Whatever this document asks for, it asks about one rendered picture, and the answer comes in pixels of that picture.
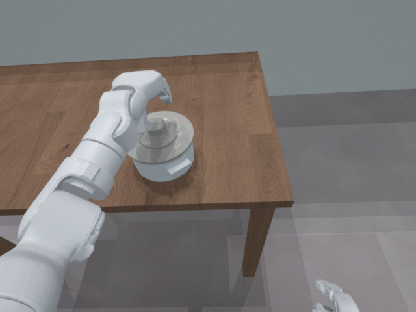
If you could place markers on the knob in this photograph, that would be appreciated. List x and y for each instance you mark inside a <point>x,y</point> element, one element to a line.
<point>159,127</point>

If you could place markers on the pot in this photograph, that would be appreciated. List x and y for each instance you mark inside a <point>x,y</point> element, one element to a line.
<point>167,171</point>

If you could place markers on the left robot forearm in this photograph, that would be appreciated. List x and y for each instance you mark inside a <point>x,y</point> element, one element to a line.
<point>90,171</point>

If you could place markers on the right robot hand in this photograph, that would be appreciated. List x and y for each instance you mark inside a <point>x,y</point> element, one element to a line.
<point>341,302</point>

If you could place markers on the table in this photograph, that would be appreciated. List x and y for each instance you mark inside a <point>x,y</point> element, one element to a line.
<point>46,110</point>

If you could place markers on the left robot upper arm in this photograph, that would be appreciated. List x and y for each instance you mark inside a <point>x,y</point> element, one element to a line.
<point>32,274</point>

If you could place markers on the left robot hand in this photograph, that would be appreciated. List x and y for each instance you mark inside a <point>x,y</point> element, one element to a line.
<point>152,83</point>

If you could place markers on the lid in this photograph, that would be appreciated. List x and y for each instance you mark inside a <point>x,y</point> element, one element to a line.
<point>174,143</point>

